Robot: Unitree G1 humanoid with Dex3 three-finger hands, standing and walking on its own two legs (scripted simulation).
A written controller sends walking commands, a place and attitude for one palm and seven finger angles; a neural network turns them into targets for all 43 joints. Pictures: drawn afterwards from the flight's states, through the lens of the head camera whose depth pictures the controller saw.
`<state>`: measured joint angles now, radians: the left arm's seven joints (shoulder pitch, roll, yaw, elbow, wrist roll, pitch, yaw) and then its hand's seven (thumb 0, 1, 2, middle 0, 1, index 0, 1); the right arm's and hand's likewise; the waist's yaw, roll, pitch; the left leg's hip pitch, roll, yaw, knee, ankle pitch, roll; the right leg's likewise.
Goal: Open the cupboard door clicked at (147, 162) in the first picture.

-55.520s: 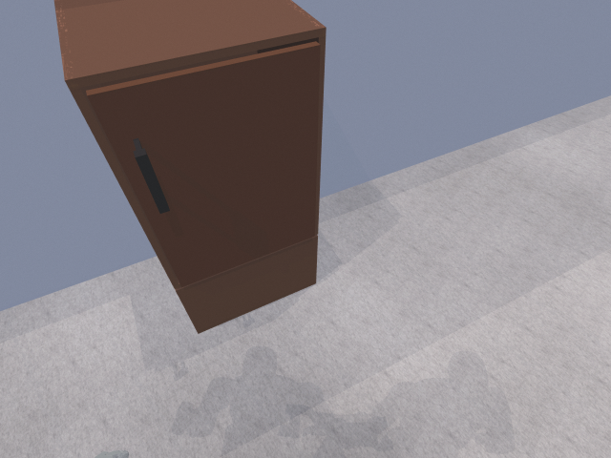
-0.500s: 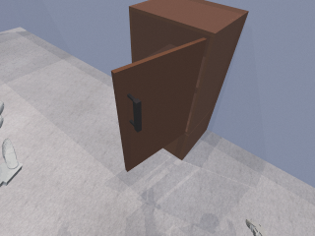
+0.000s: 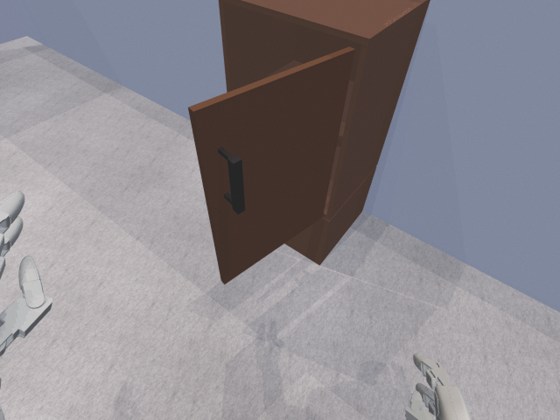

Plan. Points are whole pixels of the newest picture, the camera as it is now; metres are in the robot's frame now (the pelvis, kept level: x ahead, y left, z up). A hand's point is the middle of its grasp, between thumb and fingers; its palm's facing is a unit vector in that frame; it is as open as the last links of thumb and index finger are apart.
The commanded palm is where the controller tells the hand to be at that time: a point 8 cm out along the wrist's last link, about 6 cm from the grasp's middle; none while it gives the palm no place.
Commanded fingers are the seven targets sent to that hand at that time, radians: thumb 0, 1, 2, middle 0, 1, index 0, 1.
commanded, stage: stop stepping back and stand still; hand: left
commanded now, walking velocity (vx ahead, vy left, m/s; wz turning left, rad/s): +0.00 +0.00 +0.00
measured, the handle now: (231, 181) +0.57 +0.13 -0.02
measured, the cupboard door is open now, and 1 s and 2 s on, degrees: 78 78 78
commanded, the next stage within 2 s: let the arm hang, fingers relaxed in 0.14 s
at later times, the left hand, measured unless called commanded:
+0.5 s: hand out of the picture +0.08 +0.20 -0.16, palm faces -0.02 -0.97 -0.23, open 7.4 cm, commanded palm none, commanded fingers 0.00 0.90 0.90 -0.20 -0.30 -0.20 -0.30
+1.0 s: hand out of the picture -0.04 +0.20 -0.17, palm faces +0.07 -0.96 -0.27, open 7.4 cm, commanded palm none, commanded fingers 0.00 0.90 0.90 -0.20 -0.30 -0.20 -0.30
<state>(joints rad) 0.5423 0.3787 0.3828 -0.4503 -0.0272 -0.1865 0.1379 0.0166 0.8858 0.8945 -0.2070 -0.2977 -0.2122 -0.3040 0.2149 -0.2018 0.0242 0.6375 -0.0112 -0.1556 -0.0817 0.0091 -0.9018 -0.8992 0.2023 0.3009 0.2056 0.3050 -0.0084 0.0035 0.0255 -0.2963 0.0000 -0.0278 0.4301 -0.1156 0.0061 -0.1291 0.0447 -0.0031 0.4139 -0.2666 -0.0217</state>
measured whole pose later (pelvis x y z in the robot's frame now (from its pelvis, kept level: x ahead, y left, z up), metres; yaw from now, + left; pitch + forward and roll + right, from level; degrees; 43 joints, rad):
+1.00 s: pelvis +0.01 -0.01 +0.00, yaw +3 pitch -2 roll +0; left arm 0.31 0.21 0.01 1.16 0.01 0.00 0.03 0.01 0.91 0.89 -0.20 -0.30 -0.20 -0.30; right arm 0.20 -0.18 0.00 1.14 -0.02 0.03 -0.02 0.00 -0.91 -0.90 0.20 0.30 0.20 0.30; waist 0.00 0.03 0.07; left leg -0.27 -0.03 -0.06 0.42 -0.11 0.00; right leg -0.10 0.02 -0.05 0.44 -0.30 -0.03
